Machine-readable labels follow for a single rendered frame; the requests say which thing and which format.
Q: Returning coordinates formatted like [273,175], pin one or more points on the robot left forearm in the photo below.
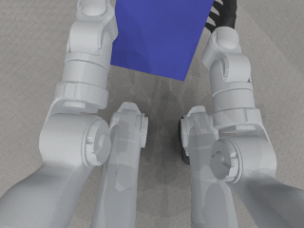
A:
[87,60]

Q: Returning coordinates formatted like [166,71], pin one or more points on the carton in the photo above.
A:
[158,37]

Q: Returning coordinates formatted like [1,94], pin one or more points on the right robot foot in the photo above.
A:
[185,158]

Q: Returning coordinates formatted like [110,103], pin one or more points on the right robot upper arm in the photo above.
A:
[247,164]

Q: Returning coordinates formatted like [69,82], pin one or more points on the left robot upper arm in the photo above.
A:
[71,145]

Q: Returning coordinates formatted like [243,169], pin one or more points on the robot right forearm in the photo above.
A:
[231,86]

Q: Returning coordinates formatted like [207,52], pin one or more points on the right robot thigh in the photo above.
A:
[212,203]

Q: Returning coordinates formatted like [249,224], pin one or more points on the robot right hand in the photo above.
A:
[227,15]

